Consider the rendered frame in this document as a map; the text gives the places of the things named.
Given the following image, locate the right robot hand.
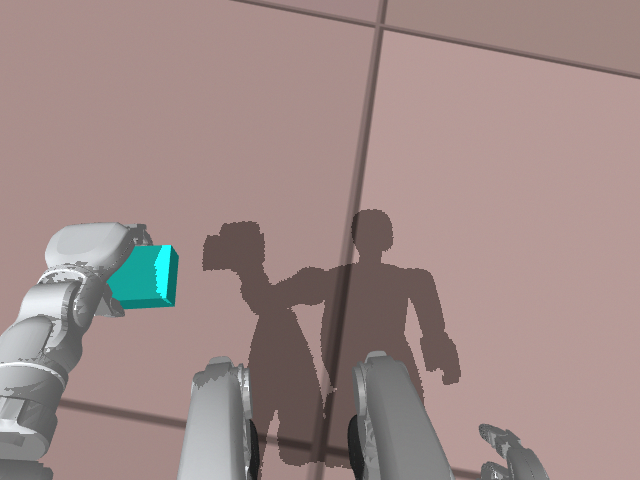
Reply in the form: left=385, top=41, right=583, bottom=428
left=475, top=424, right=550, bottom=480

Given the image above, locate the right robot foot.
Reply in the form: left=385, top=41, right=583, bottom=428
left=348, top=415, right=365, bottom=480

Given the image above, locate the small box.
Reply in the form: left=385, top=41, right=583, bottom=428
left=106, top=245, right=179, bottom=309

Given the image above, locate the left robot arm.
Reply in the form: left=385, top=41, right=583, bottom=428
left=0, top=265, right=104, bottom=480

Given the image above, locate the left robot hand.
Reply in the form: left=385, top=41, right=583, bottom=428
left=45, top=222, right=153, bottom=317

